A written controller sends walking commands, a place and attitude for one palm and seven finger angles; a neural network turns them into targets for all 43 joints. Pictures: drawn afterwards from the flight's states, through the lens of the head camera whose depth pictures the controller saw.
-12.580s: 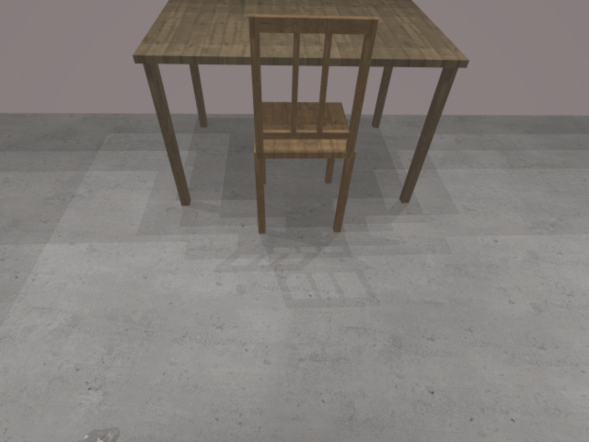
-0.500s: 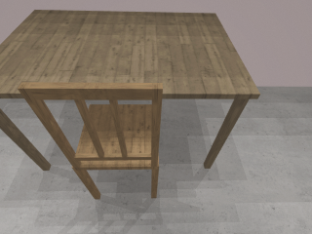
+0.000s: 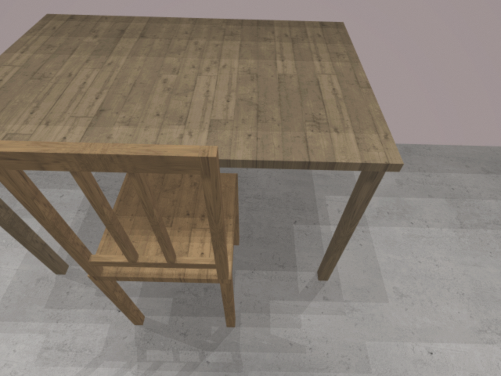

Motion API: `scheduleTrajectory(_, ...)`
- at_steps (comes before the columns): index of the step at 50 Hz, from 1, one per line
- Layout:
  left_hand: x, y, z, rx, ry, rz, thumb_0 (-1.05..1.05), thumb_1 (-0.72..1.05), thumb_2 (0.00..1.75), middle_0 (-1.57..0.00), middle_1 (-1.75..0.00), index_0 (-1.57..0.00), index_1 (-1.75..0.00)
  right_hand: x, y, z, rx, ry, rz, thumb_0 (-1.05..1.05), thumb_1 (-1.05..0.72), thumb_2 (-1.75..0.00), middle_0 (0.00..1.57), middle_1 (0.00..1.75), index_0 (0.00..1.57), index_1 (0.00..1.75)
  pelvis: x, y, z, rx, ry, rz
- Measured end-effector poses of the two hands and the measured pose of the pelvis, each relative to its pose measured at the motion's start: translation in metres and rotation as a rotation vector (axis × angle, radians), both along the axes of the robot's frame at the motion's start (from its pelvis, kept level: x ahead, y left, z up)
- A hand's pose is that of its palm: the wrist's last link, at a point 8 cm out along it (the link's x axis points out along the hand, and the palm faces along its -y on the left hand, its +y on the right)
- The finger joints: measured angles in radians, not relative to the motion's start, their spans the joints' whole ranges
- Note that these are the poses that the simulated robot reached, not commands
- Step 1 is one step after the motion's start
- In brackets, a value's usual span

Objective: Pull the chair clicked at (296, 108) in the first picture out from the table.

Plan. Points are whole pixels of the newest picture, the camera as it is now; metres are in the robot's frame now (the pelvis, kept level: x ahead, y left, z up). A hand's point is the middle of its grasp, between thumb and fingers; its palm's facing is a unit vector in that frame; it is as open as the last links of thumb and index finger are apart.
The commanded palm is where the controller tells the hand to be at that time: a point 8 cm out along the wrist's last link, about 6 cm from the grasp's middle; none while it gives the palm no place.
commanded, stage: come to a stop and stand still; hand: left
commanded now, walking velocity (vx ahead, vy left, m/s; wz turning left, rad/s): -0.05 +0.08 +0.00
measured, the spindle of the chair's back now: (111, 222) +0.40 +0.32 -0.06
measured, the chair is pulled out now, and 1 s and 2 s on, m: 0.00 0.00 0.00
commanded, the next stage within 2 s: look again from close up in 1.54 s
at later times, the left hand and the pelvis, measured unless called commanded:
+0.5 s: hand out of the picture +0.00 +0.26 -0.16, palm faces -0.01 -0.96 -0.26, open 7.4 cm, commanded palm none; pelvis -0.03 +0.07 +0.00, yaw -1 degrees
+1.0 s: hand out of the picture +0.01 +0.21 -0.17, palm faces -0.03 -0.98 -0.22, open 7.3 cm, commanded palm none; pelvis +0.00 +0.04 +0.00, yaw -2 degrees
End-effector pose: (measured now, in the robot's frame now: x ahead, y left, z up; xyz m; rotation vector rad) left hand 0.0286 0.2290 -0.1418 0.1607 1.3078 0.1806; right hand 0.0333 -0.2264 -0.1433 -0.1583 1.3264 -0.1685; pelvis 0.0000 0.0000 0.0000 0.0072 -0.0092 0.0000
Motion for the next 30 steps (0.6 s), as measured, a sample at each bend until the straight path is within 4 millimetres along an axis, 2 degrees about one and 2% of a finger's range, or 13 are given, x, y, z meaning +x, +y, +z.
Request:
scheduleTrajectory(5,-0.005,0.011,0.002,0.008,-0.014,0.006,0.01,0.92,0.9,-0.2,-0.3,-0.2,-0.3,0.014,0.006,0.004,0.0,-0.045,0.023,0.0,-0.91,-0.9,0.19,0.3,0.19,0.3,-0.007,0.008,0.001,0.008,-0.005,0.004)
scheduleTrajectory(12,-0.022,0.034,-0.001,0.011,-0.021,-0.037,0.01,0.91,0.9,-0.2,-0.3,-0.2,-0.3,0.009,0.024,0.009,-0.002,-0.129,0.01,0.0,-0.91,-0.9,0.2,0.3,0.2,0.3,-0.022,0.031,-0.003,-0.017,-0.01,-0.011)
scheduleTrajectory(16,-0.027,0.054,0.001,0.021,-0.014,-0.047,0.01,0.91,0.9,-0.2,-0.3,-0.2,-0.3,-0.006,0.043,0.006,0.012,-0.148,0.013,0.0,-0.91,-0.9,0.19,0.3,0.19,0.3,-0.027,0.048,-0.004,-0.016,-0.02,-0.013)
scheduleTrajectory(21,-0.031,0.072,0.008,0.042,-0.018,-0.051,0.01,0.91,0.9,-0.2,-0.3,-0.2,-0.3,-0.03,0.056,-0.001,0.023,-0.096,0.013,0.0,-0.93,-0.9,0.2,0.3,0.2,0.3,-0.031,0.061,-0.003,-0.008,-0.024,-0.017)
scheduleTrajectory(25,-0.037,0.078,0.011,0.047,0.009,-0.052,0.01,0.91,0.9,-0.2,-0.3,-0.2,-0.3,-0.046,0.065,-0.005,0.04,-0.045,0.01,0.0,-0.92,-0.9,0.2,0.3,0.2,0.3,-0.032,0.067,-0.001,-0.001,-0.018,-0.021)
scheduleTrajectory(30,-0.045,0.076,0.013,0.041,0.053,-0.049,0.01,0.91,0.9,-0.2,-0.3,-0.19,-0.3,-0.059,0.071,-0.007,0.059,0.008,0.0,0.0,-0.91,-0.9,0.2,0.3,0.2,0.3,-0.027,0.067,0.001,0.003,-0.009,-0.026)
